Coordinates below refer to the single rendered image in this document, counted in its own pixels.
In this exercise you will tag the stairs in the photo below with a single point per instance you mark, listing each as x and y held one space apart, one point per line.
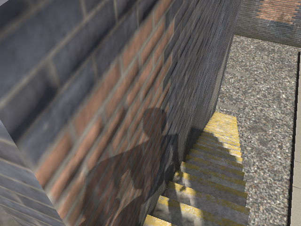
209 187

